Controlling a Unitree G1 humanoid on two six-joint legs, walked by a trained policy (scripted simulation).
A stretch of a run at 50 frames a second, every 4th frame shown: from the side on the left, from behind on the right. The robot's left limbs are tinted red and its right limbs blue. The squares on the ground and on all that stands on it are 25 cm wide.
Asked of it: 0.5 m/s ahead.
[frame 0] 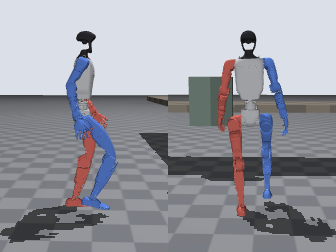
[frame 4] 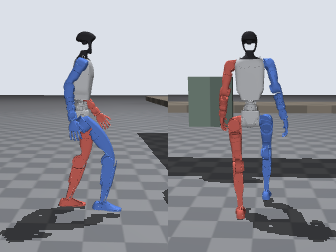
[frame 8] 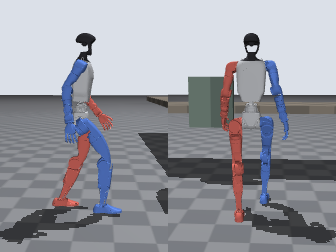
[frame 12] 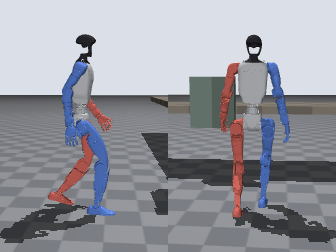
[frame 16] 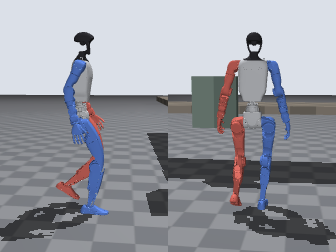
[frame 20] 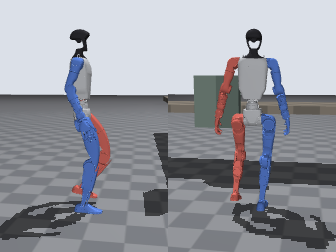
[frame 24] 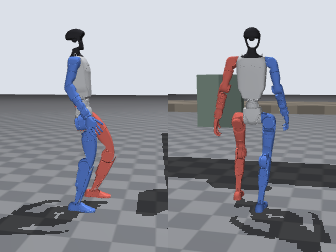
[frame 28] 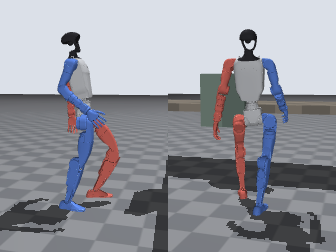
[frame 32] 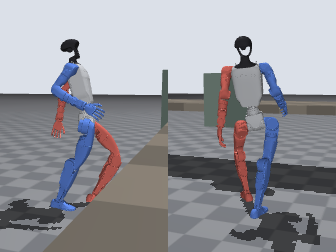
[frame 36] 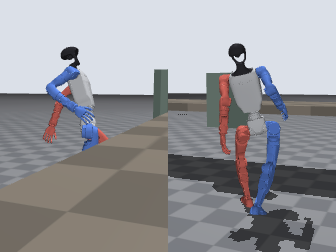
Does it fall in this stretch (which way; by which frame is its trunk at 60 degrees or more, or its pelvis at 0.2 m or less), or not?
no
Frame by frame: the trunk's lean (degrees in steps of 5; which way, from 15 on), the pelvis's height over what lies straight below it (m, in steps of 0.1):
0: 5, 0.8
4: 5, 0.8
8: 5, 0.8
12: 5, 0.8
16: 5, 0.8
20: 5, 0.8
24: 10, 0.8
28: 15 backward, 0.8
32: 15 backward, 0.7
36: 25 backward and to its left, 0.7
